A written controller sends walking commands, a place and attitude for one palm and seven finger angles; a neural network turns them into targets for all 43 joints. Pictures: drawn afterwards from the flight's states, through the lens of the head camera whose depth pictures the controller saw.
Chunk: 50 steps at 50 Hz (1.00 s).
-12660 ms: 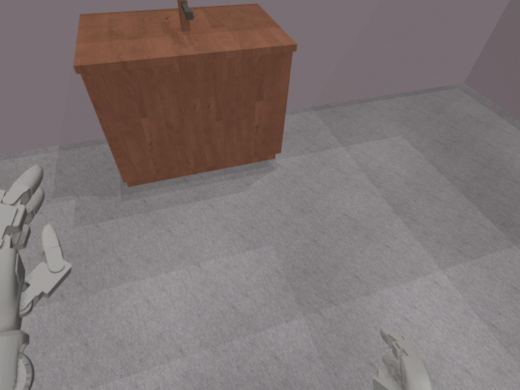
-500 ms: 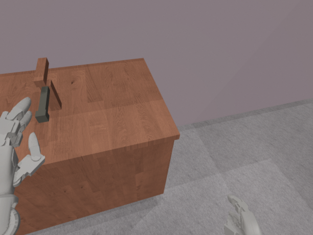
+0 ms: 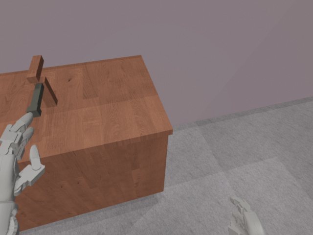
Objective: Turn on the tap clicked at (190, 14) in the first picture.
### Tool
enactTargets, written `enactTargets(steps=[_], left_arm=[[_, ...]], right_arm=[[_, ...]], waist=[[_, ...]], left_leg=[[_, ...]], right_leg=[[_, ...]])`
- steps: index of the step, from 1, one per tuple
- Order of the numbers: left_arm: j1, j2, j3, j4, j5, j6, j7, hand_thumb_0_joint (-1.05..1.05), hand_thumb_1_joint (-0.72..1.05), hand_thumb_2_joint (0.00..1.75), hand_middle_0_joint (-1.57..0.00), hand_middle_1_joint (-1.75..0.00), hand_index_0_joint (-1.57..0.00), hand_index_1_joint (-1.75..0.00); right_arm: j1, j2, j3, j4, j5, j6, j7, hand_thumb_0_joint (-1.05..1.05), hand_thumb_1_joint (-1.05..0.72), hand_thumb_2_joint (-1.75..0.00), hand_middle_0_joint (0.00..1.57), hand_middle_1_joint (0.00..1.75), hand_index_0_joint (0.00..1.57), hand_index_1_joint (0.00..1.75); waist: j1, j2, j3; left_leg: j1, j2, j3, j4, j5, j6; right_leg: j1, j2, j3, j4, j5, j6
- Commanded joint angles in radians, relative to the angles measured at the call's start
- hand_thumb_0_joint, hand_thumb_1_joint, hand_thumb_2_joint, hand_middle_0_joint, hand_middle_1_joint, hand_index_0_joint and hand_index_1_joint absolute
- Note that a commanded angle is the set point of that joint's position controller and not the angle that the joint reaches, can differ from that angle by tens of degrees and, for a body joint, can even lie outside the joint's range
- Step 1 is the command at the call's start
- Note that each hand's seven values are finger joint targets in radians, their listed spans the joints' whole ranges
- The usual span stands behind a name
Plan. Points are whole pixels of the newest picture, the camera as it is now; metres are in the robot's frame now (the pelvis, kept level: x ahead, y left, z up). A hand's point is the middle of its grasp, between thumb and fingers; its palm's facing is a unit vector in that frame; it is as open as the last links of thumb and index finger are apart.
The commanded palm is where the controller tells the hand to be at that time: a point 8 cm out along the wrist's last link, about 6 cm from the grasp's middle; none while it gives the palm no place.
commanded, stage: turn the palm inward beside the body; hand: left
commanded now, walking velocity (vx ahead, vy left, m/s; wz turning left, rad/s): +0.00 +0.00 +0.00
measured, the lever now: (34, 111) +0.42 +0.42 +0.05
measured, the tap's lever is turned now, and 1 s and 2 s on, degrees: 0 0 0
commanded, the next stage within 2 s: reach beside the lever's end, fingers flat in 1.84 s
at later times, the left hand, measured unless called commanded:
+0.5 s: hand (46, 159) +0.21 +0.23 +0.16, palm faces +0.45 -0.85 -0.27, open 7.4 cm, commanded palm +0.16 +0.28 +0.16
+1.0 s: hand (42, 180) +0.19 +0.24 +0.12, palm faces +0.49 -0.86 -0.17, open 7.4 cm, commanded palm +0.13 +0.28 +0.14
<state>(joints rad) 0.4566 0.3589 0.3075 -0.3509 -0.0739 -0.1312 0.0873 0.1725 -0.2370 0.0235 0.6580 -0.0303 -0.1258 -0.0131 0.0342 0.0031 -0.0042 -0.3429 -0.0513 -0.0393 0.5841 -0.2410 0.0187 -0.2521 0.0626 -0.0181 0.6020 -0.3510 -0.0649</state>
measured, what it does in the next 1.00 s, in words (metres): stands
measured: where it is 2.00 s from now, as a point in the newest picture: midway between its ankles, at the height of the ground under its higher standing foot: outside the picture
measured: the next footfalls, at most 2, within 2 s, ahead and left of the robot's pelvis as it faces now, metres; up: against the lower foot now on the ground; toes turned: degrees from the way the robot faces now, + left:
none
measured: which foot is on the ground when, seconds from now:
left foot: down 0.00-1.00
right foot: down 0.00-1.00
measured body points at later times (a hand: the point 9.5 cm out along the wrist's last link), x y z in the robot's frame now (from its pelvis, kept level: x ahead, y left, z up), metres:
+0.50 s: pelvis +0.02 -0.04 -0.01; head +0.01 -0.05 +0.44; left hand +0.18 +0.28 +0.17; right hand +0.21 -0.27 -0.09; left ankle +0.04 +0.11 -0.73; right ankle -0.02 -0.07 -0.73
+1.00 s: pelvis +0.00 +0.00 -0.01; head -0.01 -0.02 +0.44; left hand +0.16 +0.29 +0.14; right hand +0.21 -0.21 -0.08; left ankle +0.04 +0.11 -0.73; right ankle -0.02 -0.07 -0.73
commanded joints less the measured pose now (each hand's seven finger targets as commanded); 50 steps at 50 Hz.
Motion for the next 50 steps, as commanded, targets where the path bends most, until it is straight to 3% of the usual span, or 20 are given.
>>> enactTargets(steps=[1, 3, 5, 7, 10, 11, 13, 16, 17, 19, 22, 23, 27, 31, 32, 35, 37, 44, 46, 50], left_arm=[[-0.253, 0.280, 0.274, -0.269, -0.033, -0.225, 0.084, 0.00, 0.90, 0.90, -0.20, -0.30, -0.20, -0.30], [-0.262, 0.230, 0.218, -0.185, -0.059, -0.187, 0.048, 0.00, 0.90, 0.90, -0.20, -0.30, -0.20, -0.30], [-0.218, 0.199, 0.171, -0.085, -0.091, -0.093, -0.004, 0.00, 0.90, 0.90, -0.20, -0.30, -0.20, -0.30], [-0.206, 0.174, 0.133, 0.001, -0.125, 0.022, -0.058, 0.00, 0.90, 0.90, -0.20, -0.30, -0.20, -0.30], [-0.280, 0.223, 0.137, -0.031, -0.138, 0.125, -0.104, 0.00, 0.90, 0.90, -0.20, -0.30, -0.20, -0.30], [-0.283, 0.239, 0.162, -0.048, -0.134, 0.129, -0.101, 0.00, 0.90, 0.90, -0.20, -0.30, -0.20, -0.30], [-0.276, 0.268, 0.223, -0.145, -0.129, 0.079, -0.081, 0.00, 0.90, 0.90, -0.20, -0.30, -0.20, -0.30], [-0.183, 0.260, 0.271, -0.261, -0.127, -0.047, -0.037, 0.00, 0.90, 0.90, -0.20, -0.30, -0.20, -0.30], [-0.138, 0.300, 0.312, -0.266, -0.128, -0.072, -0.026, 0.00, 0.90, 0.90, -0.20, -0.30, -0.20, -0.30], [-0.080, 0.229, 0.274, -0.238, -0.134, -0.095, -0.018, 0.00, 0.90, 0.90, -0.20, -0.30, -0.20, -0.30], [-0.005, 0.195, 0.261, -0.169, -0.147, -0.034, -0.020, 0.00, 0.90, 0.90, -0.20, -0.30, -0.20, -0.30], [-0.029, 0.149, 0.207, -0.172, -0.157, -0.005, -0.027, 0.00, 0.90, 0.90, -0.20, -0.30, -0.20, -0.30], [-0.060, 0.132, 0.173, -0.182, -0.173, 0.071, -0.036, 0.00, 0.90, 0.90, -0.20, -0.30, -0.20, -0.30], [-0.084, 0.118, 0.122, -0.314, -0.137, 0.001, -0.010, 0.00, 0.90, 0.90, -0.20, -0.30, -0.20, -0.30], [-0.086, 0.144, 0.135, -0.339, -0.126, -0.021, 0.004, 0.00, 0.90, 0.90, -0.20, -0.30, -0.20, -0.30], [-0.011, 0.107, 0.115, -0.326, -0.113, -0.067, 0.038, 0.00, 0.90, 0.90, -0.20, -0.30, -0.20, -0.30], [0.024, 0.117, 0.138, -0.295, -0.113, -0.050, 0.055, 0.00, 0.90, 0.90, -0.20, -0.30, -0.20, -0.30], [0.003, 0.022, 0.045, -0.279, -0.142, 0.072, 0.061, 0.00, 0.90, 0.90, -0.20, -0.30, -0.20, -0.30], [-0.031, 0.021, 0.030, -0.309, -0.135, 0.076, 0.068, 0.00, 0.90, 0.90, -0.20, -0.30, -0.20, -0.30], [-0.041, 0.017, -0.007, -0.372, -0.098, 0.037, 0.096, 0.00, 0.90, 0.90, -0.20, -0.30, -0.20, -0.30]], right_arm=[[-0.119, -0.095, -0.041, -0.111, 0.000, -0.084, -0.012, 0.00, -0.90, -0.90, 0.20, 0.30, 0.20, 0.30], [-0.121, -0.100, -0.038, -0.099, 0.012, -0.091, -0.020, 0.00, -0.90, -0.90, 0.20, 0.30, 0.20, 0.30], [-0.122, -0.118, -0.040, -0.104, 0.030, -0.099, -0.041, 0.00, -0.90, -0.90, 0.20, 0.30, 0.20, 0.30], [-0.127, -0.128, -0.036, -0.117, 0.053, -0.100, -0.067, 0.00, -0.90, -0.90, 0.20, 0.30, 0.20, 0.30], [-0.162, -0.137, -0.033, -0.146, 0.072, -0.092, -0.096, 0.00, -0.90, -0.90, 0.20, 0.30, 0.20, 0.30], [-0.164, -0.133, -0.036, -0.145, 0.066, -0.094, -0.099, 0.00, -0.90, -0.90, 0.20, 0.30, 0.20, 0.30], [-0.164, -0.115, -0.040, -0.151, 0.056, -0.104, -0.090, 0.00, -0.90, -0.90, 0.20, 0.30, 0.20, 0.30], [-0.111, -0.102, -0.048, -0.142, 0.037, -0.126, -0.063, 0.00, -0.90, -0.90, 0.20, 0.30, 0.20, 0.30], [-0.092, -0.104, -0.051, -0.134, 0.036, -0.131, -0.054, 0.00, -0.90, -0.90, 0.20, 0.30, 0.20, 0.30], [-0.076, -0.096, -0.050, -0.130, 0.040, -0.138, -0.045, 0.00, -0.90, -0.90, 0.20, 0.30, 0.20, 0.30], [-0.077, -0.105, -0.049, -0.129, 0.056, -0.137, -0.051, 0.00, -0.90, -0.90, 0.20, 0.30, 0.20, 0.30], [-0.087, -0.104, -0.044, -0.142, 0.063, -0.137, -0.059, 0.00, -0.90, -0.90, 0.20, 0.30, 0.20, 0.30], [-0.091, -0.116, -0.045, -0.153, 0.075, -0.143, -0.091, 0.00, -0.90, -0.90, 0.20, 0.30, 0.20, 0.30], [-0.072, -0.116, -0.051, -0.152, 0.053, -0.177, -0.083, 0.00, -0.90, -0.90, 0.20, 0.30, 0.20, 0.30], [-0.067, -0.112, -0.048, -0.148, 0.050, -0.185, -0.081, 0.00, -0.90, -0.90, 0.20, 0.30, 0.20, 0.30], [-0.065, -0.108, -0.049, -0.141, 0.041, -0.196, -0.066, 0.00, -0.90, -0.90, 0.20, 0.30, 0.20, 0.30], [-0.069, -0.109, -0.048, -0.140, 0.044, -0.193, -0.064, 0.00, -0.90, -0.90, 0.20, 0.30, 0.20, 0.30], [-0.120, -0.108, -0.031, -0.168, 0.062, -0.177, -0.078, 0.00, -0.90, -0.90, 0.20, 0.30, 0.20, 0.30], [-0.121, -0.108, -0.028, -0.170, 0.057, -0.182, -0.082, 0.00, -0.90, -0.90, 0.20, 0.30, 0.20, 0.30], [-0.113, -0.100, -0.018, -0.170, 0.045, -0.198, -0.073, 0.00, -0.90, -0.90, 0.20, 0.30, 0.20, 0.30]], waist=[[-0.004, 0.149, -0.175], [-0.018, 0.185, -0.135], [-0.008, 0.164, -0.088], [-0.010, 0.069, -0.029], [0.002, -0.094, -0.034], [0.006, -0.137, -0.054], [0.025, -0.131, -0.138], [0.038, -0.041, -0.263], [0.047, -0.017, -0.281], [0.034, 0.021, -0.256], [0.037, 0.071, -0.172], [0.026, 0.057, -0.143], [0.014, -0.041, -0.105], [0.019, 0.000, -0.207], [0.022, 0.014, -0.211], [0.026, 0.029, -0.225], [0.037, 0.024, -0.195], [0.030, -0.001, -0.102], [0.025, -0.006, -0.108], [0.024, 0.064, -0.131]], left_leg=[[0.151, 0.016, 0.006, 0.015, 0.073, 0.010], [0.121, 0.008, 0.013, 0.038, 0.041, 0.013], [0.072, 0.005, 0.020, 0.041, 0.003, 0.013], [0.032, 0.009, 0.018, 0.043, -0.025, 0.010], [-0.026, 0.018, -0.006, 0.054, -0.029, 0.005], [-0.040, 0.023, -0.017, 0.064, -0.013, 0.003], [-0.040, 0.027, -0.025, 0.070, 0.032, -0.004], [0.027, 0.022, -0.009, 0.077, 0.155, 0.002], [0.032, 0.019, 0.000, 0.082, 0.183, 0.003], [0.032, 0.014, 0.016, 0.092, 0.202, 0.007], [0.005, 0.020, 0.027, 0.090, 0.166, 0.005], [-0.005, 0.022, 0.026, 0.081, 0.137, 0.005], [-0.013, 0.027, 0.013, 0.078, 0.105, 0.013], [0.060, 0.024, 0.006, 0.065, 0.184, 0.026], [0.067, 0.025, 0.004, 0.067, 0.195, 0.027], [0.075, 0.025, 0.000, 0.067, 0.203, 0.025], [0.049, 0.026, 0.000, 0.058, 0.176, 0.023], [0.027, 0.033, -0.014, 0.018, 0.055, 0.021], [0.041, 0.035, -0.026, 0.011, 0.042, 0.023], [0.070, 0.039, -0.048, -0.001, 0.033, 0.018]], right_leg=[[-0.119, -0.025, 0.010, -0.111, 0.094, 0.049], [-0.136, -0.048, 0.032, -0.128, 0.084, 0.051], [-0.135, -0.069, 0.065, -0.157, 0.065, 0.055], [-0.131, -0.097, 0.119, -0.205, 0.045, 0.074], [-0.072, -0.147, 0.195, -0.235, 0.053, 0.121], [-0.050, -0.161, 0.211, -0.221, 0.111, 0.133], [0.010, -0.171, 0.217, -0.161, 0.283, 0.143], [0.050, -0.134, 0.151, -0.061, 0.576, 0.137], [0.060, -0.124, 0.137, -0.045, 0.620, 0.135], [0.033, -0.117, 0.106, -0.029, 0.655, 0.132], [-0.018, -0.118, 0.101, -0.055, 0.565, 0.115], [-0.037, -0.120, 0.101, -0.068, 0.512, 0.113], [-0.058, -0.118, 0.120, -0.107, 0.434, 0.125], [-0.056, -0.096, 0.056, -0.052, 0.472, 0.107], [-0.063, -0.089, 0.049, -0.047, 0.461, 0.101], [-0.077, -0.077, 0.025, -0.028, 0.414, 0.084], [-0.083, -0.069, 0.018, -0.036, 0.348, 0.073], [-0.128, -0.056, 0.004, -0.083, 0.144, 0.059], [-0.137, -0.053, 0.000, -0.084, 0.115, 0.058], [-0.149, -0.047, -0.010, -0.062, 0.078, 0.046]])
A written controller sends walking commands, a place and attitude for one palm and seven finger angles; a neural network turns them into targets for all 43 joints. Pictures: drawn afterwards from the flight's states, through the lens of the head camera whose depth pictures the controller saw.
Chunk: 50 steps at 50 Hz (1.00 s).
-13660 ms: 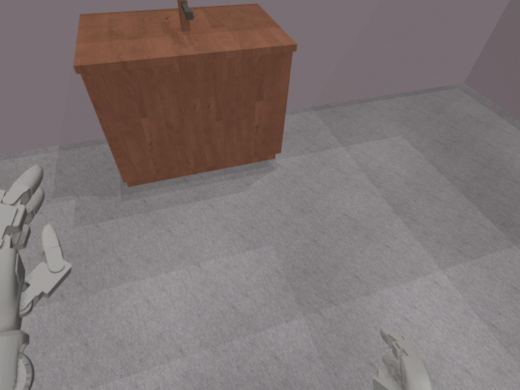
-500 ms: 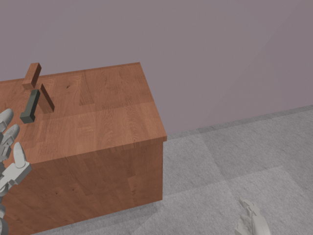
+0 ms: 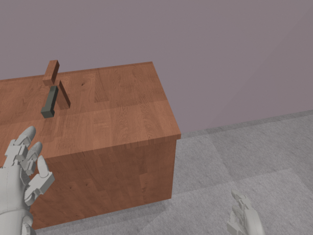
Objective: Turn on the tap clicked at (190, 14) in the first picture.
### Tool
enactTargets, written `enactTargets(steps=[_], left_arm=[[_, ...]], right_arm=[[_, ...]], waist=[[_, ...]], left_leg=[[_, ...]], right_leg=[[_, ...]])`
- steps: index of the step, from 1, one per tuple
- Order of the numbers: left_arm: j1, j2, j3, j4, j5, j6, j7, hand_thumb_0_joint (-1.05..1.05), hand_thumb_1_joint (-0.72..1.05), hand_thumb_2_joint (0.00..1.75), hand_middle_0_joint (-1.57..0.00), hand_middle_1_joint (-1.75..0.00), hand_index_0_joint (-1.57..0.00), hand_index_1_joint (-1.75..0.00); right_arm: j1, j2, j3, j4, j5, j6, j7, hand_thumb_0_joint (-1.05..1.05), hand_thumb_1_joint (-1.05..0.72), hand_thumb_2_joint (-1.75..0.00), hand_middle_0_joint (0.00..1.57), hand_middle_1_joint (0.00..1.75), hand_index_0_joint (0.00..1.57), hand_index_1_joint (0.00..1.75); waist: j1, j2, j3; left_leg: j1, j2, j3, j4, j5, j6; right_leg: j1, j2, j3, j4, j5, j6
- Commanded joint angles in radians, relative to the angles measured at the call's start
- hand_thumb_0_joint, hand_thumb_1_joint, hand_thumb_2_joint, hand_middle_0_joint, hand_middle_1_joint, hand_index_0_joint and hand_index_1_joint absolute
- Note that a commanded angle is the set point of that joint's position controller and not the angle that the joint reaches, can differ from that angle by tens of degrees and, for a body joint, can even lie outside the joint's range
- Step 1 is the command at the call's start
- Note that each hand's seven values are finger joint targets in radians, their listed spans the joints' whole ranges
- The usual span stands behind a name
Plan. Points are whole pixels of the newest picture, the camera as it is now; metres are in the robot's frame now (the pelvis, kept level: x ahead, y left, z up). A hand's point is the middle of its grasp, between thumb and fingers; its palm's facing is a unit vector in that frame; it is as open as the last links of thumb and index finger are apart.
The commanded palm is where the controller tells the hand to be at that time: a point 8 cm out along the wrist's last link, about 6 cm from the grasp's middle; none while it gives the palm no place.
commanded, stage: turn the palm inward beside the body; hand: left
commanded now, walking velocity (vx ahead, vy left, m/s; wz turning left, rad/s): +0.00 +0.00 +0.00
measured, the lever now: (47, 112) +0.43 +0.41 +0.06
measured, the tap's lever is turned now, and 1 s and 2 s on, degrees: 0 0 0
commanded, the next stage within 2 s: reach beside the lever's end, fingers flat in 0.84 s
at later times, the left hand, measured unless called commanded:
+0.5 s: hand (50, 179) +0.18 +0.23 +0.14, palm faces +0.48 -0.87 -0.11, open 7.4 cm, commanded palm +0.12 +0.28 +0.15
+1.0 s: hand (63, 178) +0.18 +0.21 +0.13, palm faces +0.49 -0.87 -0.12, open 7.4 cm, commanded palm +0.14 +0.26 +0.14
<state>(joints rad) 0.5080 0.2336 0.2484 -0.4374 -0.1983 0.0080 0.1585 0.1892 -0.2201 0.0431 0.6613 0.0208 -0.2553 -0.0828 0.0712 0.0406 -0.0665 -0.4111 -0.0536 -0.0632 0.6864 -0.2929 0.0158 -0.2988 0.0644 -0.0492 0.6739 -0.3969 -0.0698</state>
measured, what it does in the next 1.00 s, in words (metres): stands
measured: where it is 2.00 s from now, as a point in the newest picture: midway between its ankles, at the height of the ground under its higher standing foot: outside the picture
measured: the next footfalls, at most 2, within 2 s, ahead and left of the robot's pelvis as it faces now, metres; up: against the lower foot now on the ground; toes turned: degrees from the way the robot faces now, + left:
none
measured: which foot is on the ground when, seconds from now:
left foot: down 0.00-1.00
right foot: down 0.00-1.00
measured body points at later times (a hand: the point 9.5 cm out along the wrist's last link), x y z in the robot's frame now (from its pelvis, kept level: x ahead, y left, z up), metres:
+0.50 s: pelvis +0.00 +0.00 +0.00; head -0.02 -0.01 +0.45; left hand +0.15 +0.28 +0.15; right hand +0.20 -0.20 -0.07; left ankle +0.04 +0.11 -0.72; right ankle -0.02 -0.07 -0.72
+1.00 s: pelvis +0.01 -0.02 +0.00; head -0.02 -0.04 +0.45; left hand +0.15 +0.26 +0.14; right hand +0.21 -0.23 -0.07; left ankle +0.04 +0.11 -0.72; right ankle -0.02 -0.07 -0.72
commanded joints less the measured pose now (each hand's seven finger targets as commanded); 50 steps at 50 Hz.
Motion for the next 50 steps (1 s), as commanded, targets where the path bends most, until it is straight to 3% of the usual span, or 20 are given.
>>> enactTargets(steps=[1, 2, 3, 7, 9, 12, 13, 17, 18, 22, 23, 27, 28, 32, 36, 37, 38, 42, 43, 50], left_arm=[[-0.089, 0.143, 0.050, -0.298, 0.032, -0.112, 0.031, 0.00, 0.90, 0.90, -0.20, -0.30, -0.20, -0.30], [-0.071, 0.171, 0.077, -0.295, 0.034, -0.112, 0.036, 0.00, 0.90, 0.90, -0.20, -0.30, -0.20, -0.30], [-0.069, 0.131, 0.043, -0.293, 0.032, -0.111, 0.035, 0.00, 0.90, 0.90, -0.20, -0.30, -0.20, -0.30], [0.000, 0.136, 0.077, -0.241, 0.014, -0.072, 0.041, 0.00, 0.90, 0.90, -0.20, -0.30, -0.20, -0.30], [-0.011, 0.102, 0.050, -0.245, -0.004, -0.051, 0.037, 0.00, 0.90, 0.90, -0.20, -0.30, -0.20, -0.30], [-0.006, 0.107, 0.053, -0.256, -0.005, -0.033, 0.043, 0.00, 0.90, 0.90, -0.20, -0.30, -0.20, -0.30], [-0.037, 0.075, 0.013, -0.286, -0.004, -0.039, 0.041, 0.00, 0.90, 0.90, -0.20, -0.30, -0.20, -0.30], [-0.061, 0.136, 0.053, -0.325, 0.016, -0.059, 0.065, 0.00, 0.90, 0.90, -0.20, -0.30, -0.20, -0.30], [-0.065, 0.101, 0.022, -0.334, 0.012, -0.063, 0.066, 0.00, 0.90, 0.90, -0.20, -0.30, -0.20, -0.30], [-0.007, 0.117, 0.062, -0.278, -0.010, -0.043, 0.060, 0.00, 0.90, 0.90, -0.20, -0.30, -0.20, -0.30], [-0.010, 0.081, 0.029, -0.287, -0.018, -0.035, 0.052, 0.00, 0.90, 0.90, -0.20, -0.30, -0.20, -0.30], [0.006, 0.105, 0.058, -0.258, -0.024, 0.002, 0.045, 0.00, 0.90, 0.90, -0.20, -0.30, -0.20, -0.30], [-0.008, 0.076, 0.028, -0.271, -0.027, 0.004, 0.041, 0.00, 0.90, 0.90, -0.20, -0.30, -0.20, -0.30], [-0.039, 0.120, 0.059, -0.296, -0.012, -0.010, 0.056, 0.00, 0.90, 0.90, -0.20, -0.30, -0.20, -0.30], [-0.038, 0.102, 0.042, -0.305, -0.004, -0.050, 0.067, 0.00, 0.90, 0.90, -0.20, -0.30, -0.20, -0.30], [-0.023, 0.124, 0.062, -0.303, -0.001, -0.052, 0.066, 0.00, 0.90, 0.90, -0.20, -0.30, -0.20, -0.30], [-0.024, 0.090, 0.035, -0.304, -0.008, -0.054, 0.062, 0.00, 0.90, 0.90, -0.20, -0.30, -0.20, -0.30], [0.008, 0.106, 0.058, -0.258, -0.019, -0.034, 0.049, 0.00, 0.90, 0.90, -0.20, -0.30, -0.20, -0.30], [0.000, 0.073, 0.025, -0.255, -0.023, -0.026, 0.042, 0.00, 0.90, 0.90, -0.20, -0.30, -0.20, -0.30], [-0.052, 0.120, 0.084, -0.229, -0.017, -0.034, 0.053, 0.00, 0.90, 0.90, -0.20, -0.30, -0.20, -0.30]], right_arm=[[-0.132, -0.117, -0.038, -0.173, -0.009, -0.070, -0.001, 0.00, -0.90, -0.90, 0.20, 0.30, 0.20, 0.30], [-0.127, -0.119, -0.037, -0.170, -0.010, -0.070, 0.000, 0.00, -0.90, -0.90, 0.20, 0.30, 0.20, 0.30], [-0.139, -0.114, -0.033, -0.175, -0.009, -0.067, 0.002, 0.00, -0.90, -0.90, 0.20, 0.30, 0.20, 0.30], [-0.147, -0.118, -0.034, -0.172, -0.005, -0.055, 0.001, 0.00, -0.90, -0.90, 0.20, 0.30, 0.20, 0.30], [-0.159, -0.115, -0.030, -0.179, 0.000, -0.049, -0.001, 0.00, -0.90, -0.90, 0.20, 0.30, 0.20, 0.30], [-0.155, -0.118, -0.030, -0.175, -0.002, -0.048, -0.003, 0.00, -0.90, -0.90, 0.20, 0.30, 0.20, 0.30], [-0.163, -0.114, -0.029, -0.182, 0.000, -0.050, -0.002, 0.00, -0.90, -0.90, 0.20, 0.30, 0.20, 0.30], [-0.143, -0.120, -0.030, -0.173, -0.009, -0.059, 0.000, 0.00, -0.90, -0.90, 0.20, 0.30, 0.20, 0.30], [-0.153, -0.114, -0.028, -0.181, -0.008, -0.060, 0.001, 0.00, -0.90, -0.90, 0.20, 0.30, 0.20, 0.30], [-0.145, -0.121, -0.032, -0.168, -0.005, -0.060, 0.002, 0.00, -0.90, -0.90, 0.20, 0.30, 0.20, 0.30], [-0.157, -0.116, -0.029, -0.176, -0.003, -0.058, 0.002, 0.00, -0.90, -0.90, 0.20, 0.30, 0.20, 0.30], [-0.146, -0.122, -0.031, -0.170, 0.002, -0.049, -0.002, 0.00, -0.90, -0.90, 0.20, 0.30, 0.20, 0.30], [-0.156, -0.116, -0.030, -0.177, 0.003, -0.048, -0.002, 0.00, -0.90, -0.90, 0.20, 0.30, 0.20, 0.30], [-0.139, -0.120, -0.034, -0.173, 0.000, -0.052, 0.000, 0.00, -0.90, -0.90, 0.20, 0.30, 0.20, 0.30], [-0.135, -0.118, -0.035, -0.175, -0.006, -0.058, 0.010, 0.00, -0.90, -0.90, 0.20, 0.30, 0.20, 0.30], [-0.127, -0.120, -0.037, -0.172, -0.005, -0.058, 0.010, 0.00, -0.90, -0.90, 0.20, 0.30, 0.20, 0.30], [-0.138, -0.114, -0.034, -0.176, -0.004, -0.058, 0.013, 0.00, -0.90, -0.90, 0.20, 0.30, 0.20, 0.30], [-0.132, -0.121, -0.038, -0.173, 0.002, -0.052, 0.008, 0.00, -0.90, -0.90, 0.20, 0.30, 0.20, 0.30], [-0.143, -0.117, -0.035, -0.177, 0.003, -0.049, 0.006, 0.00, -0.90, -0.90, 0.20, 0.30, 0.20, 0.30], [-0.134, -0.117, -0.039, -0.166, 0.001, -0.040, 0.001, 0.00, -0.90, -0.90, 0.20, 0.30, 0.20, 0.30]], waist=[[-0.014, 0.032, -0.079], [-0.004, 0.037, -0.074], [-0.013, 0.037, -0.071], [0.002, -0.003, -0.049], [-0.004, -0.006, -0.035], [-0.002, 0.006, -0.026], [-0.015, 0.006, -0.032], [-0.010, 0.037, -0.054], [-0.016, 0.029, -0.061], [-0.001, 0.005, -0.062], [-0.008, 0.003, -0.068], [0.000, -0.014, -0.048], [-0.007, -0.011, -0.043], [-0.005, -0.005, -0.049], [-0.012, -0.006, -0.072], [-0.004, 0.009, -0.073], [-0.008, 0.018, -0.077], [-0.001, -0.020, -0.058], [-0.010, -0.037, -0.054], [-0.012, -0.035, -0.049]], left_leg=[[0.142, 0.040, -0.025, -0.102, 0.085, 0.020], [0.129, 0.042, -0.028, -0.107, 0.072, 0.018], [0.127, 0.040, -0.028, -0.108, 0.055, 0.017], [0.099, 0.041, -0.031, -0.120, 0.015, 0.015], [0.092, 0.039, -0.026, -0.118, -0.003, 0.015], [0.097, 0.041, -0.033, -0.119, 0.014, 0.015], [0.108, 0.041, -0.033, -0.119, 0.015, 0.015], [0.121, 0.044, -0.044, -0.119, 0.031, 0.013], [0.123, 0.043, -0.046, -0.119, 0.026, 0.012], [0.111, 0.041, -0.037, -0.112, 0.052, 0.012], [0.117, 0.039, -0.031, -0.111, 0.060, 0.013], [0.108, 0.038, -0.022, -0.107, 0.096, 0.014], [0.113, 0.036, -0.017, -0.106, 0.096, 0.015], [0.119, 0.037, -0.015, -0.098, 0.120, 0.017], [0.129, 0.033, -0.011, -0.084, 0.144, 0.016], [0.123, 0.033, -0.008, -0.084, 0.149, 0.016], [0.128, 0.030, -0.006, -0.083, 0.148, 0.016], [0.105, 0.030, -0.001, -0.080, 0.141, 0.019], [0.107, 0.029, 0.000, -0.082, 0.134, 0.020], [0.101, 0.024, 0.005, -0.071, 0.141, 0.020]], right_leg=[[-0.100, -0.049, 0.021, -0.130, 0.125, 0.049], [-0.098, -0.046, 0.021, -0.133, 0.113, 0.048], [-0.098, -0.048, 0.019, -0.129, 0.102, 0.048], [-0.087, -0.044, 0.016, -0.144, 0.081, 0.048], [-0.088, -0.047, 0.018, -0.152, 0.068, 0.050], [-0.090, -0.046, 0.015, -0.155, 0.084, 0.049], [-0.090, -0.049, 0.014, -0.150, 0.083, 0.049], [-0.093, -0.046, 0.016, -0.141, 0.090, 0.046], [-0.089, -0.048, 0.013, -0.135, 0.086, 0.046], [-0.067, -0.049, 0.018, -0.150, 0.113, 0.046], [-0.060, -0.053, 0.018, -0.149, 0.125, 0.048], [-0.047, -0.054, 0.023, -0.163, 0.168, 0.051], [-0.048, -0.058, 0.025, -0.163, 0.172, 0.052], [-0.049, -0.058, 0.033, -0.166, 0.190, 0.054], [-0.047, -0.060, 0.032, -0.148, 0.224, 0.054], [-0.040, -0.060, 0.037, -0.151, 0.231, 0.053], [-0.037, -0.065, 0.037, -0.149, 0.238, 0.054], [-0.022, -0.069, 0.050, -0.166, 0.261, 0.059], [-0.024, -0.070, 0.048, -0.166, 0.257, 0.062], [-0.024, -0.079, 0.068, -0.172, 0.301, 0.073]])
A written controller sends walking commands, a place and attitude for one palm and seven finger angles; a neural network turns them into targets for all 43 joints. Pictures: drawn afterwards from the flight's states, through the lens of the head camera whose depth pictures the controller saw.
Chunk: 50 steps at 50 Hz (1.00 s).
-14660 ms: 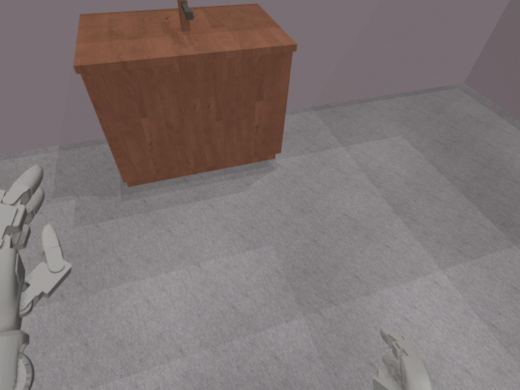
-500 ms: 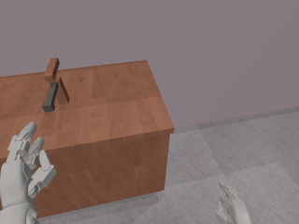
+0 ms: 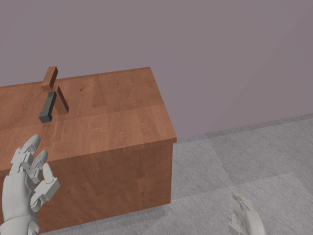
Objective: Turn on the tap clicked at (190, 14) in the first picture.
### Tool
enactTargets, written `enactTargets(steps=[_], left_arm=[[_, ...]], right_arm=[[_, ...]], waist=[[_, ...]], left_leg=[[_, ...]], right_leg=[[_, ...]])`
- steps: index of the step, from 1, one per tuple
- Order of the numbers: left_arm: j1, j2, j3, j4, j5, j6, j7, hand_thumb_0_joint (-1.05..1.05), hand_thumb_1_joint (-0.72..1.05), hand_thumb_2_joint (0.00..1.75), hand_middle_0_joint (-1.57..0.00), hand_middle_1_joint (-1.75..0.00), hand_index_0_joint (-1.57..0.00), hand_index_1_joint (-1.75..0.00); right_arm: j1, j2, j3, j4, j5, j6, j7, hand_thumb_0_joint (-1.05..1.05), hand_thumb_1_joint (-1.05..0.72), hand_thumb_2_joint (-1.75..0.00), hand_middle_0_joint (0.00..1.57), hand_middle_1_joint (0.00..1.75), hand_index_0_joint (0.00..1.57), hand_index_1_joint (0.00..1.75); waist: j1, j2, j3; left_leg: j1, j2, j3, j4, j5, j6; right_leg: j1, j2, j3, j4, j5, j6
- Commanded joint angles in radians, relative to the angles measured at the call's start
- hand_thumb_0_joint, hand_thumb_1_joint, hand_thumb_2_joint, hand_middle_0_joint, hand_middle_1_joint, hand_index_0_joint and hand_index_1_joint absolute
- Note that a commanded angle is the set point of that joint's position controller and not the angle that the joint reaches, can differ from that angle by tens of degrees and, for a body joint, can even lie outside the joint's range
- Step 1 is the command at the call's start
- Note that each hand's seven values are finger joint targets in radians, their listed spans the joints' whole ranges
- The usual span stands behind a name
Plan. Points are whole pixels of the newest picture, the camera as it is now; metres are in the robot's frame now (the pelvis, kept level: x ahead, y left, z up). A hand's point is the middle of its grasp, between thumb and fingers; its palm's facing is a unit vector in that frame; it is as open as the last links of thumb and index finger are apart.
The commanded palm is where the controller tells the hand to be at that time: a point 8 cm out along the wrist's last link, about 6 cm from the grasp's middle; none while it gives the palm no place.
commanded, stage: reach beside the lever's end, fingers flat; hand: left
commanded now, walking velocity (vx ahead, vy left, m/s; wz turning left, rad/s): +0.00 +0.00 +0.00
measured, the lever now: (45, 116) +0.43 +0.43 +0.06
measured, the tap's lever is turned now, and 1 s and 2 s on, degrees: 0 0 1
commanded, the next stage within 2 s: none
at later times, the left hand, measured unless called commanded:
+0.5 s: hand (51, 155) +0.25 +0.29 +0.11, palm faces +0.53 -0.84 -0.13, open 7.4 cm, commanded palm +0.20 +0.33 +0.11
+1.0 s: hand (43, 146) +0.29 +0.34 +0.09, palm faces +0.53 -0.84 -0.11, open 7.6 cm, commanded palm +0.25 +0.38 +0.09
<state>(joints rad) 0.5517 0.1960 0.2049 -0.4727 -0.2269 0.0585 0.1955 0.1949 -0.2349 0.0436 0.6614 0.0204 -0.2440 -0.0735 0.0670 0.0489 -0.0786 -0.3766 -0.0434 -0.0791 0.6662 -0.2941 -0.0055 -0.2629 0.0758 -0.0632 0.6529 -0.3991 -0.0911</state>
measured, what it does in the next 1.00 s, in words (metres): stands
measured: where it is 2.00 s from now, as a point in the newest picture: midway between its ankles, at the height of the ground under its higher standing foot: outside the picture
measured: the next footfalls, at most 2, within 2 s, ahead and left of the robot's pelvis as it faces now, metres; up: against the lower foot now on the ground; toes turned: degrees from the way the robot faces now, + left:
none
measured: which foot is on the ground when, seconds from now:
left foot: down 0.00-1.00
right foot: down 0.00-1.00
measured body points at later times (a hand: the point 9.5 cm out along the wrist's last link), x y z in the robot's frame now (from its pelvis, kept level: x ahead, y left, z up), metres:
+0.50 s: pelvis +0.01 -0.01 +0.00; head +0.01 -0.03 +0.45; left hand +0.22 +0.33 +0.12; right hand +0.18 -0.25 -0.09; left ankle +0.04 +0.13 -0.72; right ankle -0.03 -0.06 -0.72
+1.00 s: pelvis +0.01 +0.03 +0.00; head +0.03 +0.02 +0.45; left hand +0.26 +0.38 +0.10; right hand +0.16 -0.22 -0.10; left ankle +0.04 +0.13 -0.72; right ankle -0.03 -0.05 -0.72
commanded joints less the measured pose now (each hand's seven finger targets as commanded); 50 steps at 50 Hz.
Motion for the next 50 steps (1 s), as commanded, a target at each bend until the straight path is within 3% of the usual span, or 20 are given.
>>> enactTargets(steps=[1, 2, 3, 5, 11, 12, 13, 14, 17, 21, 22, 23, 25, 31, 39, 42, 44, 46, 47, 50], left_arm=[[-0.118, 0.161, 0.132, -0.180, 0.012, -0.094, 0.019, 0.00, 0.90, 0.90, -0.20, -0.30, -0.20, -0.30], [-0.132, 0.197, 0.166, -0.169, 0.015, -0.099, 0.021, 0.00, 0.90, 0.90, -0.20, -0.30, -0.20, -0.30], [-0.157, 0.164, 0.138, -0.156, 0.011, -0.107, 0.017, 0.00, 0.90, 0.90, -0.20, -0.30, -0.20, -0.30], [-0.234, 0.170, 0.139, -0.116, 0.005, -0.123, 0.012, 0.00, 0.90, 0.90, -0.20, -0.30, -0.20, -0.30], [-0.341, 0.231, 0.195, 0.023, -0.015, -0.125, -0.027, 0.00, 0.90, 0.90, -0.20, -0.30, -0.20, -0.30], [-0.358, 0.257, 0.217, 0.033, -0.015, -0.120, -0.032, 0.00, 0.90, 0.90, -0.20, -0.30, -0.20, -0.30], [-0.383, 0.235, 0.197, 0.046, -0.019, -0.116, -0.039, 0.00, 0.90, 0.90, -0.20, -0.30, -0.20, -0.30], [-0.393, 0.274, 0.239, 0.082, -0.020, -0.111, -0.038, 0.00, 0.90, 0.90, -0.20, -0.30, -0.20, -0.30], [-0.393, 0.305, 0.286, 0.142, -0.024, -0.104, -0.043, 0.00, 0.90, 0.90, -0.20, -0.30, -0.20, -0.30], [-0.396, 0.302, 0.311, 0.195, -0.034, -0.123, -0.057, 0.00, 0.90, 0.90, -0.20, -0.29, -0.20, -0.29], [-0.393, 0.330, 0.335, 0.208, -0.030, -0.129, -0.059, 0.00, 0.90, 0.90, -0.20, -0.29, -0.20, -0.29], [-0.410, 0.304, 0.312, 0.211, -0.034, -0.138, -0.065, 0.00, 0.90, 0.90, -0.19, -0.29, -0.19, -0.29], [-0.404, 0.320, 0.334, 0.243, -0.035, -0.155, -0.076, 0.00, 0.90, 0.90, -0.19, -0.28, -0.19, -0.28], [-0.533, 0.336, 0.317, 0.294, -0.034, -0.216, -0.112, 0.00, 0.90, 0.90, -0.19, -0.27, -0.19, -0.27], [-0.630, 0.375, 0.330, 0.392, -0.021, -0.267, -0.128, 0.00, 0.90, 0.90, -0.18, -0.25, -0.18, -0.25], [-0.629, 0.402, 0.360, 0.439, -0.019, -0.265, -0.129, 0.00, 0.90, 0.90, -0.18, -0.24, -0.18, -0.24], [-0.675, 0.367, 0.312, 0.452, -0.015, -0.263, -0.133, 0.00, 0.90, 0.90, -0.18, -0.23, -0.18, -0.23], [-0.690, 0.382, 0.328, 0.489, -0.015, -0.260, -0.131, 0.00, 0.90, 0.90, -0.18, -0.23, -0.18, -0.23], [-0.689, 0.424, 0.367, 0.502, -0.008, -0.263, -0.126, 0.00, 0.90, 0.90, -0.18, -0.22, -0.18, -0.22], [-0.749, 0.406, 0.335, 0.532, -0.001, -0.273, -0.125, 0.00, 0.90, 0.90, -0.17, -0.22, -0.17, -0.22]], right_arm=[[-0.138, -0.102, -0.038, -0.163, -0.001, -0.050, -0.009, 0.00, -0.90, -0.90, 0.20, 0.30, 0.20, 0.30], [-0.132, -0.104, -0.041, -0.155, 0.002, -0.049, -0.011, 0.00, -0.90, -0.90, 0.20, 0.30, 0.20, 0.30], [-0.142, -0.098, -0.038, -0.155, 0.002, -0.048, -0.012, 0.00, -0.90, -0.90, 0.20, 0.30, 0.20, 0.30], [-0.146, -0.102, -0.037, -0.141, 0.002, -0.050, -0.016, 0.00, -0.90, -0.90, 0.20, 0.30, 0.20, 0.30], [-0.153, -0.108, -0.040, -0.116, 0.010, -0.048, -0.034, 0.00, -0.90, -0.90, 0.20, 0.30, 0.20, 0.30], [-0.151, -0.109, -0.041, -0.112, 0.014, -0.046, -0.035, 0.00, -0.90, -0.90, 0.20, 0.30, 0.20, 0.30], [-0.155, -0.106, -0.038, -0.115, 0.012, -0.045, -0.036, 0.00, -0.90, -0.90, 0.20, 0.30, 0.20, 0.30], [-0.153, -0.110, -0.041, -0.109, 0.014, -0.043, -0.039, 0.00, -0.90, -0.90, 0.20, 0.30, 0.20, 0.30], [-0.139, -0.115, -0.044, -0.102, 0.012, -0.035, -0.038, 0.00, -0.90, -0.90, 0.20, 0.30, 0.20, 0.30], [-0.121, -0.120, -0.052, -0.104, 0.007, -0.027, -0.032, 0.00, -0.90, -0.90, 0.20, 0.30, 0.20, 0.30], [-0.114, -0.124, -0.056, -0.099, 0.010, -0.024, -0.030, 0.00, -0.90, -0.90, 0.20, 0.30, 0.20, 0.30], [-0.114, -0.124, -0.057, -0.103, 0.007, -0.023, -0.029, 0.00, -0.90, -0.90, 0.20, 0.30, 0.20, 0.30], [-0.100, -0.129, -0.063, -0.099, 0.007, -0.021, -0.025, 0.00, -0.90, -0.90, 0.20, 0.30, 0.20, 0.30], [-0.080, -0.142, -0.070, -0.081, 0.009, -0.029, -0.027, 0.00, -0.90, -0.90, 0.20, 0.30, 0.20, 0.30], [-0.060, -0.153, -0.077, -0.063, 0.002, -0.024, -0.029, 0.00, -0.90, -0.90, 0.20, 0.30, 0.20, 0.30], [-0.049, -0.156, -0.078, -0.063, 0.001, -0.013, -0.028, 0.00, -0.90, -0.90, 0.20, 0.30, 0.20, 0.30], [-0.054, -0.156, -0.075, -0.072, 0.003, -0.009, -0.026, 0.00, -0.90, -0.90, 0.20, 0.30, 0.20, 0.30], [-0.047, -0.159, -0.075, -0.073, 0.000, -0.004, -0.025, 0.00, -0.90, -0.90, 0.20, 0.30, 0.20, 0.30], [-0.038, -0.162, -0.076, -0.068, -0.001, 0.004, -0.025, 0.00, -0.90, -0.90, 0.20, 0.30, 0.20, 0.30], [-0.039, -0.164, -0.073, -0.077, -0.002, 0.014, -0.023, 0.00, -0.90, -0.90, 0.20, 0.30, 0.20, 0.30]], waist=[[-0.015, -0.056, -0.029], [-0.010, -0.035, -0.023], [-0.018, -0.023, -0.018], [-0.035, -0.029, -0.001], [-0.034, -0.052, -0.031], [-0.029, -0.015, -0.042], [-0.032, -0.030, -0.059], [-0.028, -0.026, -0.060], [-0.014, -0.028, -0.099], [-0.011, -0.055, -0.141], [-0.009, -0.042, -0.145], [-0.018, -0.051, -0.151], [-0.013, -0.035, -0.151], [-0.047, -0.004, -0.124], [-0.052, 0.020, -0.176], [-0.038, 0.012, -0.189], [-0.051, 0.033, -0.177], [-0.048, 0.028, -0.172], [-0.040, 0.028, -0.177], [-0.057, 0.020, -0.172]], left_leg=[[0.062, 0.012, 0.020, -0.048, 0.136, 0.043], [0.058, 0.012, 0.022, -0.049, 0.130, 0.042], [0.058, 0.009, 0.024, -0.050, 0.116, 0.042], [0.054, 0.009, 0.022, -0.045, 0.084, 0.043], [0.024, 0.006, 0.022, -0.043, 0.052, 0.041], [0.029, 0.005, 0.023, -0.047, 0.060, 0.040], [0.031, 0.003, 0.021, -0.051, 0.063, 0.040], [0.029, 0.005, 0.023, -0.050, 0.071, 0.038], [0.024, 0.004, 0.023, -0.050, 0.114, 0.036], [0.030, 0.005, 0.031, -0.046, 0.177, 0.035], [0.037, 0.006, 0.033, -0.047, 0.196, 0.037], [0.038, 0.005, 0.036, -0.045, 0.200, 0.038], [0.038, 0.006, 0.037, -0.041, 0.223, 0.038], [0.052, 0.008, 0.033, -0.034, 0.216, 0.045], [0.077, 0.010, 0.016, -0.027, 0.240, 0.044], [0.073, 0.014, 0.007, -0.033, 0.253, 0.040], [0.084, 0.017, 0.000, -0.036, 0.245, 0.036], [0.076, 0.018, -0.004, -0.035, 0.236, 0.035], [0.068, 0.021, -0.009, -0.037, 0.240, 0.033], [0.061, 0.023, -0.017, -0.036, 0.210, 0.031]], right_leg=[[-0.068, -0.091, 0.085, -0.153, 0.302, 0.097], [-0.069, -0.089, 0.092, -0.160, 0.291, 0.095], [-0.076, -0.091, 0.090, -0.159, 0.265, 0.094], [-0.098, -0.092, 0.102, -0.174, 0.219, 0.094], [-0.071, -0.108, 0.148, -0.201, 0.188, 0.105], [-0.065, -0.107, 0.151, -0.202, 0.197, 0.102], [-0.052, -0.109, 0.147, -0.195, 0.208, 0.104], [-0.047, -0.110, 0.149, -0.195, 0.227, 0.105], [-0.012, -0.111, 0.144, -0.174, 0.329, 0.112], [0.026, -0.111, 0.127, -0.138, 0.492, 0.120], [0.022, -0.106, 0.116, -0.131, 0.509, 0.118], [0.023, -0.106, 0.112, -0.125, 0.526, 0.121], [0.023, -0.102, 0.106, -0.114, 0.562, 0.117], [-0.051, -0.080, 0.086, -0.113, 0.453, 0.099], [-0.076, -0.063, 0.066, -0.091, 0.385, 0.080], [-0.071, -0.057, 0.055, -0.086, 0.374, 0.075], [-0.104, -0.055, 0.047, -0.082, 0.343, 0.074], [-0.110, -0.051, 0.046, -0.082, 0.328, 0.072], [-0.103, -0.049, 0.044, -0.080, 0.323, 0.069], [-0.135, -0.046, 0.040, -0.074, 0.279, 0.070]])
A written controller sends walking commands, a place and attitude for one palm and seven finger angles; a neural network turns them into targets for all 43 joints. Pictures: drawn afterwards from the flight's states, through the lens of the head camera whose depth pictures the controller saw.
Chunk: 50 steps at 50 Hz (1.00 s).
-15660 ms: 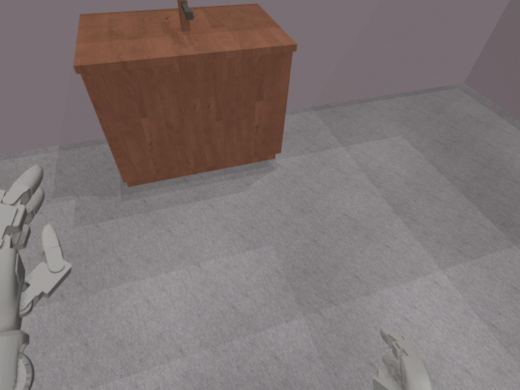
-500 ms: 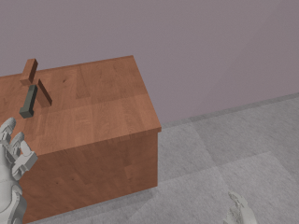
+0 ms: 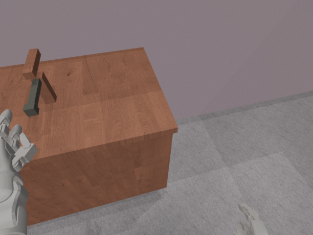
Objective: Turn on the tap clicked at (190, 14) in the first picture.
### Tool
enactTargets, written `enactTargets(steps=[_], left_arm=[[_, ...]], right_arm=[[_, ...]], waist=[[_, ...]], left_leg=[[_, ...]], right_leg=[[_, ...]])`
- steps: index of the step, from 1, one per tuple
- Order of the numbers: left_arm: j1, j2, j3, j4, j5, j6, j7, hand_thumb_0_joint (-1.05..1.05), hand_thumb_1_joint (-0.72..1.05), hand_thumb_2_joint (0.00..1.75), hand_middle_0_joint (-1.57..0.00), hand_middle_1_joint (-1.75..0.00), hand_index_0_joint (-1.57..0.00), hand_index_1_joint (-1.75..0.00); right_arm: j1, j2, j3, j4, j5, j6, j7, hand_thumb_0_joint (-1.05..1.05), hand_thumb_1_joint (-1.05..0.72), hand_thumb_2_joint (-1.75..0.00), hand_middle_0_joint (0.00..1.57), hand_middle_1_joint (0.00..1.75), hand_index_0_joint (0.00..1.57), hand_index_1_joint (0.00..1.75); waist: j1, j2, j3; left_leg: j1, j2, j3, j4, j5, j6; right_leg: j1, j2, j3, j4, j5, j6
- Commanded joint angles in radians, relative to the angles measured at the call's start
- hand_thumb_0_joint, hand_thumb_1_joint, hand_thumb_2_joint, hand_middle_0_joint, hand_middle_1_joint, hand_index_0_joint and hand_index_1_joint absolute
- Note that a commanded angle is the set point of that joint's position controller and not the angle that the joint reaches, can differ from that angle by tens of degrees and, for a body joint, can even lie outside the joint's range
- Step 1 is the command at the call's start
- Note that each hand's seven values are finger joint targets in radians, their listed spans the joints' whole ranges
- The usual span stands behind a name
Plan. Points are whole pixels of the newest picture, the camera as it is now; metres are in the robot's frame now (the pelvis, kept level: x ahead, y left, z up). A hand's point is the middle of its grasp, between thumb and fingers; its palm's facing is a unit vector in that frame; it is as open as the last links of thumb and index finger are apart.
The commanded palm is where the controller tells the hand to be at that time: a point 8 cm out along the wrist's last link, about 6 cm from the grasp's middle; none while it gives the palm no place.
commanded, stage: reach beside the lever's end, fingers flat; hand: left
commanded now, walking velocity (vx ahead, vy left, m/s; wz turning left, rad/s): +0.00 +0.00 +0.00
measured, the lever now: (31, 109) +0.42 +0.40 +0.06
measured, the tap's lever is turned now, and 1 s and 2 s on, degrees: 0 1 1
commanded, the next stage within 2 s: push the lever round in 1.16 s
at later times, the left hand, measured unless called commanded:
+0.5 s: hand (31, 128) +0.36 +0.38 +0.06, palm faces +0.55 -0.83 -0.11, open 7.8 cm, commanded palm +0.31 +0.41 +0.06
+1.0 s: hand (30, 121) +0.38 +0.40 +0.05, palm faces +0.52 -0.85 -0.11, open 7.8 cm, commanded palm +0.33 +0.43 +0.05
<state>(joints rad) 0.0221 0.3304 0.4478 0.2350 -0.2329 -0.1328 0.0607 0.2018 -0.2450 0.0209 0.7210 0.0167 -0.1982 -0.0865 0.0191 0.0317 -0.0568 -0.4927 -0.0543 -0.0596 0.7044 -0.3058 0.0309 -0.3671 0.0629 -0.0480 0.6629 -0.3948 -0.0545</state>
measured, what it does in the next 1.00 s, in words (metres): stands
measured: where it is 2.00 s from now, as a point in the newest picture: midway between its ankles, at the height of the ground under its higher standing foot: outside the picture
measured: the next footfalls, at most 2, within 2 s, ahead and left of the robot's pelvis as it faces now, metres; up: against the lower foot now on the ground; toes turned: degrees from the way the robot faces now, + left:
none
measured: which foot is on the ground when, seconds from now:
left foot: down 0.00-1.00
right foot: down 0.00-1.00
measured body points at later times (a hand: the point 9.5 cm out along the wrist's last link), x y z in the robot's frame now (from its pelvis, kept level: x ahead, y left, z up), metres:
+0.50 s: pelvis -0.01 +0.02 -0.01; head +0.06 +0.04 +0.43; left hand +0.32 +0.42 +0.07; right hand +0.09 -0.25 -0.12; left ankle +0.03 +0.10 -0.72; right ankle -0.04 -0.08 -0.72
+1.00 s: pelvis +0.00 +0.02 -0.02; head +0.08 +0.05 +0.42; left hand +0.35 +0.44 +0.06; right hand +0.05 -0.26 -0.13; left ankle +0.03 +0.10 -0.72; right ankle -0.04 -0.08 -0.72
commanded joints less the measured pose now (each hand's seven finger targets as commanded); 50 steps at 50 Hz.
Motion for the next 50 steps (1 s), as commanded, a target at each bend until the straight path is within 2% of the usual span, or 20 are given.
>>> enactTargets(steps=[1, 5, 7, 12, 13, 14, 17, 19, 26, 27, 31, 32, 36, 40, 41, 42, 43, 47, 48, 50], left_arm=[[-0.239, 0.261, 0.082, -0.161, 0.007, -0.086, 0.009, 0.00, 0.90, 0.90, -0.17, -0.21, -0.17, -0.21], [-0.326, 0.317, 0.117, -0.096, 0.017, -0.111, 0.011, 0.00, 0.90, 0.90, -0.17, -0.20, -0.17, -0.20], [-0.415, 0.344, 0.116, -0.070, 0.030, -0.124, 0.007, 0.00, 0.90, 0.90, -0.17, -0.20, -0.17, -0.20], [-0.502, 0.388, 0.115, 0.017, 0.051, -0.149, -0.013, 0.00, 0.90, 0.90, -0.16, -0.19, -0.16, -0.19], [-0.534, 0.365, 0.088, 0.032, 0.050, -0.152, -0.018, 0.00, 0.90, 0.90, -0.16, -0.18, -0.16, -0.18], [-0.518, 0.406, 0.130, 0.081, 0.048, -0.149, -0.020, 0.00, 0.90, 0.90, -0.16, -0.18, -0.16, -0.18], [-0.562, 0.451, 0.156, 0.172, 0.050, -0.149, -0.032, 0.00, 0.90, 0.90, -0.16, -0.17, -0.16, -0.17], [-0.563, 0.478, 0.179, 0.210, 0.049, -0.155, -0.040, 0.00, 0.90, 0.90, -0.16, -0.17, -0.16, -0.17], [-0.639, 0.513, 0.177, 0.279, 0.079, -0.207, -0.055, 0.00, 0.90, 0.90, -0.15, -0.15, -0.15, -0.15], [-0.676, 0.514, 0.171, 0.272, 0.086, -0.219, -0.055, 0.00, 0.90, 0.90, -0.15, -0.15, -0.15, -0.15], [-0.684, 0.550, 0.207, 0.350, 0.081, -0.236, -0.069, 0.00, 0.90, 0.90, -0.15, -0.15, -0.15, -0.15], [-0.685, 0.567, 0.217, 0.362, 0.086, -0.240, -0.072, 0.00, 0.90, 0.90, -0.15, -0.15, -0.15, -0.15], [-0.774, 0.639, 0.249, 0.457, 0.095, -0.243, -0.098, 0.00, 0.90, 0.90, -0.15, -0.15, -0.15, -0.15], [-0.808, 0.682, 0.252, 0.420, 0.115, -0.291, -0.121, 0.00, 0.90, 0.90, -0.15, -0.15, -0.15, -0.15], [-0.804, 0.695, 0.259, 0.427, 0.120, -0.299, -0.126, 0.00, 0.90, 0.90, -0.15, -0.15, -0.15, -0.15], [-0.804, 0.671, 0.238, 0.411, 0.121, -0.306, -0.133, 0.00, 0.90, 0.90, -0.15, -0.15, -0.15, -0.15], [-0.761, 0.677, 0.254, 0.418, 0.115, -0.305, -0.139, 0.00, 0.90, 0.90, -0.15, -0.15, -0.15, -0.15], [-0.665, 0.602, 0.230, 0.506, 0.072, -0.253, -0.172, 0.00, 0.90, 0.90, -0.15, -0.15, -0.15, -0.15], [-0.657, 0.624, 0.252, 0.529, 0.064, -0.238, -0.176, 0.00, 0.90, 0.90, -0.15, -0.15, -0.15, -0.15], [-0.639, 0.623, 0.253, 0.546, 0.055, -0.214, -0.179, 0.00, 0.90, 0.90, -0.15, -0.15, -0.15, -0.15]], right_arm=[[-0.043, -0.154, -0.051, -0.137, 0.002, -0.030, -0.009, 0.00, -0.90, -0.90, 0.20, 0.30, 0.20, 0.30], [-0.028, -0.163, -0.051, -0.126, -0.003, -0.013, -0.012, 0.00, -0.90, -0.90, 0.20, 0.30, 0.20, 0.30], [-0.019, -0.166, -0.049, -0.115, -0.004, -0.005, -0.016, 0.00, -0.90, -0.90, 0.20, 0.30, 0.20, 0.30], [0.008, -0.179, -0.050, -0.110, -0.006, 0.011, -0.018, 0.00, -0.90, -0.90, 0.20, 0.30, 0.20, 0.30], [0.010, -0.178, -0.049, -0.110, -0.008, 0.014, -0.017, 0.00, -0.90, -0.90, 0.20, 0.30, 0.20, 0.30], [0.026, -0.184, -0.053, -0.108, -0.010, 0.020, -0.018, 0.00, -0.90, -0.90, 0.20, 0.30, 0.20, 0.30], [0.048, -0.195, -0.051, -0.104, -0.010, 0.039, -0.018, 0.00, -0.90, -0.90, 0.20, 0.30, 0.20, 0.30], [0.065, -0.199, -0.055, -0.112, -0.013, 0.047, -0.013, 0.00, -0.90, -0.90, 0.20, 0.30, 0.20, 0.30], [0.117, -0.215, -0.065, -0.111, -0.022, 0.085, 0.011, 0.00, -0.90, -0.90, 0.20, 0.30, 0.20, 0.30], [0.124, -0.218, -0.067, -0.104, -0.023, 0.092, 0.012, 0.00, -0.90, -0.90, 0.20, 0.30, 0.20, 0.30], [0.150, -0.228, -0.073, -0.101, -0.027, 0.111, 0.018, 0.00, -0.90, -0.90, 0.20, 0.30, 0.20, 0.30], [0.156, -0.229, -0.074, -0.095, -0.025, 0.118, 0.018, 0.00, -0.90, -0.90, 0.20, 0.30, 0.20, 0.30], [0.174, -0.235, -0.068, -0.089, -0.025, 0.141, 0.013, 0.00, -0.90, -0.90, 0.20, 0.30, 0.20, 0.30], [0.187, -0.237, -0.068, -0.092, -0.033, 0.150, 0.022, 0.00, -0.90, -0.90, 0.20, 0.30, 0.20, 0.30], [0.193, -0.238, -0.069, -0.091, -0.035, 0.156, 0.025, 0.00, -0.90, -0.90, 0.20, 0.30, 0.20, 0.30], [0.195, -0.235, -0.070, -0.088, -0.033, 0.163, 0.028, 0.00, -0.90, -0.90, 0.20, 0.30, 0.20, 0.30], [0.199, -0.237, -0.074, -0.091, -0.035, 0.167, 0.031, 0.00, -0.90, -0.90, 0.20, 0.30, 0.20, 0.30], [0.196, -0.236, -0.072, -0.110, -0.018, 0.182, 0.031, 0.00, -0.90, -0.90, 0.20, 0.30, 0.20, 0.30], [0.195, -0.239, -0.073, -0.112, -0.015, 0.184, 0.028, 0.00, -0.90, -0.90, 0.20, 0.30, 0.20, 0.30], [0.187, -0.238, -0.070, -0.127, -0.009, 0.187, 0.026, 0.00, -0.90, -0.90, 0.20, 0.30, 0.20, 0.30]], waist=[[-0.011, 0.029, -0.190], [-0.023, 0.034, -0.206], [-0.038, 0.055, -0.202], [-0.044, 0.111, -0.247], [-0.054, 0.129, -0.254], [-0.045, 0.100, -0.262], [-0.046, 0.062, -0.260], [-0.037, 0.069, -0.290], [-0.054, 0.139, -0.325], [-0.066, 0.141, -0.326], [-0.067, 0.092, -0.347], [-0.065, 0.116, -0.350], [-0.090, 0.074, -0.324], [-0.080, 0.201, -0.408], [-0.078, 0.202, -0.421], [-0.085, 0.225, -0.420], [-0.071, 0.224, -0.444], [-0.072, 0.138, -0.377], [-0.068, 0.091, -0.356], [-0.064, 0.055, -0.318]], left_leg=[[0.177, 0.035, -0.040, -0.074, 0.217, -0.006], [0.156, 0.036, -0.048, -0.063, 0.172, -0.005], [0.152, 0.039, -0.054, -0.058, 0.148, -0.005], [0.169, 0.048, -0.078, -0.052, 0.118, -0.013], [0.175, 0.044, -0.077, -0.047, 0.119, -0.012], [0.160, 0.047, -0.083, -0.046, 0.117, -0.015], [0.123, 0.047, -0.078, -0.033, 0.123, -0.011], [0.125, 0.047, -0.080, -0.024, 0.159, -0.014], [0.165, 0.064, -0.098, 0.014, 0.245, -0.033], [0.182, 0.072, -0.110, 0.018, 0.260, -0.037], [0.144, 0.067, -0.102, 0.037, 0.264, -0.032], [0.152, 0.071, -0.098, 0.044, 0.283, -0.031], [0.058, 0.058, -0.075, 0.064, 0.217, -0.010], [0.145, 0.065, -0.077, 0.088, 0.295, -0.022], [0.158, 0.068, -0.083, 0.093, 0.309, -0.026], [0.189, 0.076, -0.088, 0.097, 0.349, -0.029], [0.199, 0.078, -0.093, 0.095, 0.362, -0.034], [0.129, 0.071, -0.084, 0.083, 0.318, -0.014], [0.087, 0.069, -0.080, 0.077, 0.288, -0.009], [0.027, 0.060, -0.065, 0.069, 0.234, 0.004]], right_leg=[[-0.040, -0.032, 0.022, -0.081, 0.267, 0.033], [-0.069, -0.029, 0.026, -0.072, 0.218, 0.033], [-0.096, -0.028, 0.028, -0.067, 0.191, 0.032], [-0.141, -0.025, 0.026, -0.049, 0.139, 0.026], [-0.154, -0.026, 0.028, -0.046, 0.142, 0.027], [-0.152, -0.023, 0.023, -0.041, 0.137, 0.026], [-0.152, -0.022, 0.022, -0.035, 0.145, 0.028], [-0.149, -0.019, 0.019, -0.023, 0.163, 0.027], [-0.234, -0.009, 0.014, 0.015, 0.162, 0.023], [-0.257, -0.008, 0.011, 0.021, 0.156, 0.023], [-0.252, -0.004, 0.011, 0.033, 0.167, 0.025], [-0.260, -0.005, 0.016, 0.035, 0.172, 0.025], [-0.267, -0.007, 0.023, 0.043, 0.169, 0.033], [-0.289, 0.000, 0.025, 0.060, 0.187, 0.024], [-0.294, 0.004, 0.023, 0.064, 0.185, 0.022], [-0.308, 0.005, 0.023, 0.063, 0.192, 0.021], [-0.303, 0.008, 0.020, 0.063, 0.185, 0.020], [-0.277, 0.008, 0.018, 0.043, 0.192, 0.027], [-0.261, 0.007, 0.016, 0.040, 0.193, 0.030], [-0.244, 0.004, 0.019, 0.033, 0.191, 0.034]])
